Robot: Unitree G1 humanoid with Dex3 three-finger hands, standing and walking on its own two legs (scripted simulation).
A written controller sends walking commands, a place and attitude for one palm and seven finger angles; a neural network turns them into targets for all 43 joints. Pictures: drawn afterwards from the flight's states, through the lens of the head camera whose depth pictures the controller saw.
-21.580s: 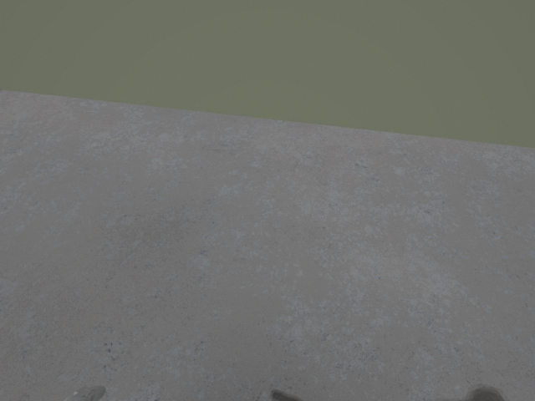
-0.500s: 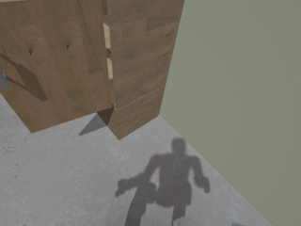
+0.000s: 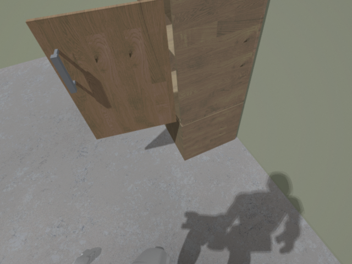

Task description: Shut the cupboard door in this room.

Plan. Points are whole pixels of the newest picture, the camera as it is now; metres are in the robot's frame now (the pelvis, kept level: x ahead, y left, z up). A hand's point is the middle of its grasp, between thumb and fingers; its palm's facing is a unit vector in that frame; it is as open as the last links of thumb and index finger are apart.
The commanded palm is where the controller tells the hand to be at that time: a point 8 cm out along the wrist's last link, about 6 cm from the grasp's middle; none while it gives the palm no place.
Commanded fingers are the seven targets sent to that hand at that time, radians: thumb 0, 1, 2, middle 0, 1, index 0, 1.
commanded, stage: turn to face it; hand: left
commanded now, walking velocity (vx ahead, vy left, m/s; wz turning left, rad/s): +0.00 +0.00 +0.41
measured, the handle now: (65, 71) +0.71 +0.42 +0.05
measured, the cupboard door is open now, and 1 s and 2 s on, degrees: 79 79 79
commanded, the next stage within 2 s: take the last steps up to it in 0.28 s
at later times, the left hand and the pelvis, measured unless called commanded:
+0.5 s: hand out of the picture -0.08 +0.26 -0.18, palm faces +0.26 -0.94 -0.24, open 7.4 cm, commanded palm none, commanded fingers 0.00 0.90 0.90 -0.20 -0.30 -0.20 -0.30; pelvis -0.04 +0.04 +0.01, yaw +11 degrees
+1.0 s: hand out of the picture +0.03 +0.20 -0.15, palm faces +0.30 -0.92 -0.25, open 7.2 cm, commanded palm none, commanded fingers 0.00 0.90 0.90 -0.20 -0.30 -0.20 -0.30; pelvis +0.04 +0.01 +0.01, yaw +15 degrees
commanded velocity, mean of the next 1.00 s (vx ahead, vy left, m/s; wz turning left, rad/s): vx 0.19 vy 0.02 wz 0.17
